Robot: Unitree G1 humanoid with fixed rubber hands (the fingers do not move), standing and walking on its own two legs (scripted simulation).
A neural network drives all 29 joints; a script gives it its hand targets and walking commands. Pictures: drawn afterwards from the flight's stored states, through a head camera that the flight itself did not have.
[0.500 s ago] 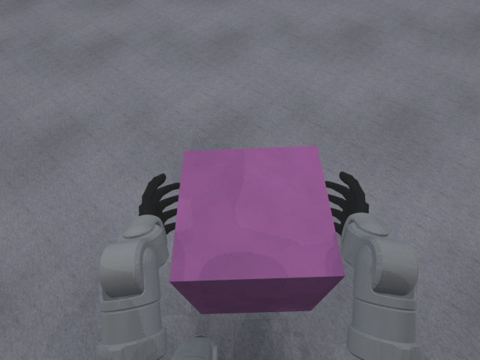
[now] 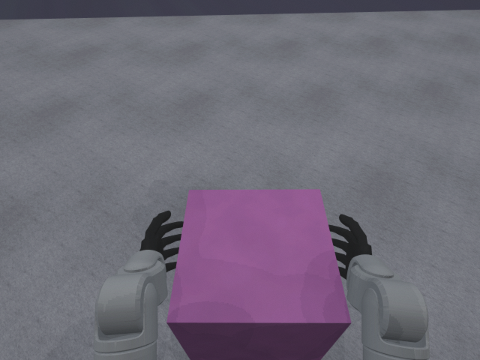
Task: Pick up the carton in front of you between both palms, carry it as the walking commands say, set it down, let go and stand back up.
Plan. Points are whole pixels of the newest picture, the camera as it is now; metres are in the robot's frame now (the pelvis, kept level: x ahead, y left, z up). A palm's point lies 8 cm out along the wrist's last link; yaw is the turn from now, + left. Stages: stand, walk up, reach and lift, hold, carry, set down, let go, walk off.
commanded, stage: carry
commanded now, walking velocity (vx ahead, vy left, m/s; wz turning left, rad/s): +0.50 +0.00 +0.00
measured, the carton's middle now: (254, 282) +0.25 -0.01 +0.00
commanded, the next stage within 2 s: none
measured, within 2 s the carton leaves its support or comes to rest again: neither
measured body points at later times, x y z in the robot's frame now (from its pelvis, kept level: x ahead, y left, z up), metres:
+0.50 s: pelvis +0.33 -0.05 +0.00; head +0.34 -0.07 +0.45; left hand +0.57 +0.12 +0.07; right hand +0.60 -0.18 +0.06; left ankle +0.29 +0.10 -0.67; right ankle +0.35 -0.13 -0.75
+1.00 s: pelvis +0.67 +0.03 +0.00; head +0.69 +0.05 +0.45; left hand +0.93 +0.18 +0.06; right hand +0.92 -0.13 +0.07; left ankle +0.68 +0.10 -0.75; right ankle +0.64 -0.11 -0.67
